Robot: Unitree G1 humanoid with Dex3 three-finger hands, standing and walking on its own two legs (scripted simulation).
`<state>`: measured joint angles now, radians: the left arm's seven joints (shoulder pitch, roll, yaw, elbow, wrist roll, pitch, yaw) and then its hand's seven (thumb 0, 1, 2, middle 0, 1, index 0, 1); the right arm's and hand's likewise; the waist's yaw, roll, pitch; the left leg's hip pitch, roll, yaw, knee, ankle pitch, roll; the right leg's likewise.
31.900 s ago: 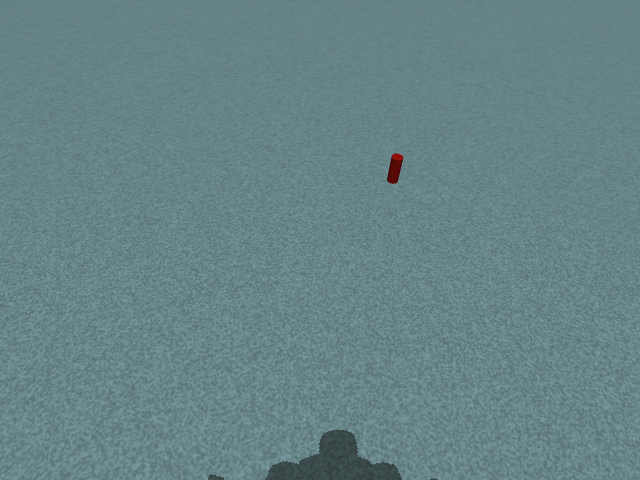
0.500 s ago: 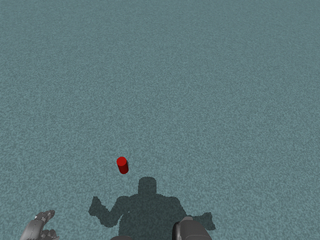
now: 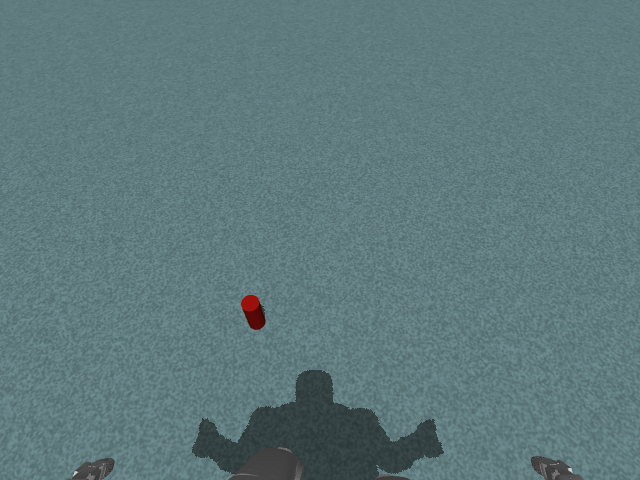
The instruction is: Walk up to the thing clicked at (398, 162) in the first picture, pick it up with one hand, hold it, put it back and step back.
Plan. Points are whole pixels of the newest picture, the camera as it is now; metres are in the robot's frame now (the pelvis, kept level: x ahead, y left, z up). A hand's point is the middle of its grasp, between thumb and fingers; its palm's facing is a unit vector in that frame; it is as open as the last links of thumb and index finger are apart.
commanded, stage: step back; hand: left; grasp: from the side
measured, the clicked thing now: (253, 312) +0.64 +0.24 -0.69
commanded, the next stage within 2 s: none
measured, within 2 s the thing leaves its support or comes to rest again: neither
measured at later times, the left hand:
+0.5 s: hand out of the picture -0.07 +0.28 -0.16, palm faces -0.06 -0.92 -0.39, open 7.4 cm
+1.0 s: hand out of the picture -0.21 +0.27 -0.15, palm faces +0.02 -0.93 -0.38, open 7.4 cm
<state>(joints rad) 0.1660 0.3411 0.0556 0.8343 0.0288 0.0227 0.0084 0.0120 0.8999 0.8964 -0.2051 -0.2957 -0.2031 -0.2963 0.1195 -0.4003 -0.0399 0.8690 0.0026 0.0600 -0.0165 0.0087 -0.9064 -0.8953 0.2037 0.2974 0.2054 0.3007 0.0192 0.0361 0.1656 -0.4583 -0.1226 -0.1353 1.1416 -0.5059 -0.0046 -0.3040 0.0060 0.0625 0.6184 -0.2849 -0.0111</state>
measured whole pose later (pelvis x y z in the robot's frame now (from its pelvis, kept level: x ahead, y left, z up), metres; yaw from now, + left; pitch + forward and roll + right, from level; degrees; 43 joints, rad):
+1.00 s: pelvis -0.34 +0.00 +0.00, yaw +2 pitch -2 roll -1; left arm 0.10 0.40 0.07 0.82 0.01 0.07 0.01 0.01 0.90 0.90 -0.20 -0.30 -0.20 -0.30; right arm 0.19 -0.36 -0.02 0.88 -0.04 0.03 -0.01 0.01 -0.90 -0.89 0.21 0.30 0.21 0.30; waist 0.00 -0.02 0.16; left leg -0.32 -0.01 -0.03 0.63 -0.27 0.02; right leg -0.48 0.08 0.12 1.16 -0.52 -0.01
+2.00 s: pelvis -0.36 +0.00 +0.00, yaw +1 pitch -2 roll -1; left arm 0.09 0.37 0.04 1.03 0.01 -0.03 0.00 0.01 0.90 0.90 -0.20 -0.30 -0.20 -0.30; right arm 0.14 -0.35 -0.04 1.02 -0.02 -0.02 0.00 0.01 -0.90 -0.90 0.20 0.30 0.21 0.30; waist 0.00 0.00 0.10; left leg -0.22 -0.01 0.00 0.58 -0.31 0.02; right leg -0.22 -0.01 -0.02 0.54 -0.27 0.00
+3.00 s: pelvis -0.36 -0.02 +0.02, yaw +1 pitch -2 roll +0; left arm 0.12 0.35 -0.01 1.15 0.01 -0.02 -0.01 0.01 0.90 0.90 -0.20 -0.30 -0.20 -0.30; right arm 0.13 -0.34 0.00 1.16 -0.02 -0.01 0.01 0.01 -0.91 -0.90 0.20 0.30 0.21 0.30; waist -0.01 0.00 0.05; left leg -0.11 0.01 0.00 0.30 -0.16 -0.01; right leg -0.13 0.01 -0.02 0.31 -0.16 -0.01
